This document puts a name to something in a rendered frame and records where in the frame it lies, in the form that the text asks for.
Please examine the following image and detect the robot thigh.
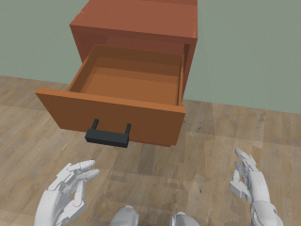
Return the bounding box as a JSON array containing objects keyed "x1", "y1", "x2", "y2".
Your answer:
[
  {"x1": 107, "y1": 207, "x2": 139, "y2": 226},
  {"x1": 169, "y1": 214, "x2": 199, "y2": 226}
]

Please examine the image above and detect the robot left hand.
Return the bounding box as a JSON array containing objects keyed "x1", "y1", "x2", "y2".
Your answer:
[{"x1": 34, "y1": 160, "x2": 100, "y2": 226}]

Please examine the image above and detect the cabinet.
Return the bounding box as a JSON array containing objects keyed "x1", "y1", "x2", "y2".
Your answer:
[{"x1": 70, "y1": 0, "x2": 198, "y2": 148}]

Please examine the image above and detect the robot right thigh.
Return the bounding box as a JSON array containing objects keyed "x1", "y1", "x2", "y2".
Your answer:
[{"x1": 169, "y1": 214, "x2": 199, "y2": 226}]

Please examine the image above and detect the right robot forearm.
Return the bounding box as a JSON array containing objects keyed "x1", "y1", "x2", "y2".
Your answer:
[{"x1": 249, "y1": 201, "x2": 283, "y2": 226}]

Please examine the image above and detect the robot right hand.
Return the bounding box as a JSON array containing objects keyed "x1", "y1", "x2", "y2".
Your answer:
[{"x1": 230, "y1": 148, "x2": 271, "y2": 205}]

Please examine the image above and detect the robot left thigh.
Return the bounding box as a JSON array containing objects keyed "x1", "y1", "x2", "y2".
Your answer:
[{"x1": 107, "y1": 207, "x2": 139, "y2": 226}]

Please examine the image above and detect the drawer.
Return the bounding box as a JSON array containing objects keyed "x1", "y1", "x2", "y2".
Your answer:
[{"x1": 35, "y1": 43, "x2": 186, "y2": 146}]

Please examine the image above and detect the handle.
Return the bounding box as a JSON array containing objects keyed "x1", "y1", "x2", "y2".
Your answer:
[{"x1": 85, "y1": 119, "x2": 132, "y2": 148}]

